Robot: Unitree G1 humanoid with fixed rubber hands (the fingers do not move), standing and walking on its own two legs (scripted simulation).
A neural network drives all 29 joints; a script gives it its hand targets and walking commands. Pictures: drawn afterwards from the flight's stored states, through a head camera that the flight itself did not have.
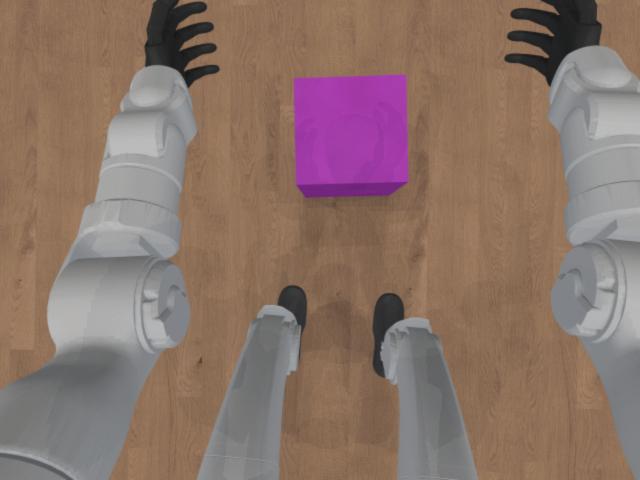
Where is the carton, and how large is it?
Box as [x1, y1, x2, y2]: [294, 74, 407, 197]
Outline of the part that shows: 405,74 294,78 296,184 305,197 388,195 407,182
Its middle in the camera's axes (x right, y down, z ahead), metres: +0.06 -0.20 +0.85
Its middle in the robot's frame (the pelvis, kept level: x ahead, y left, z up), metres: +0.56 +0.01 -0.54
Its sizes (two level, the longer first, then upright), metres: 0.210 0.200 0.250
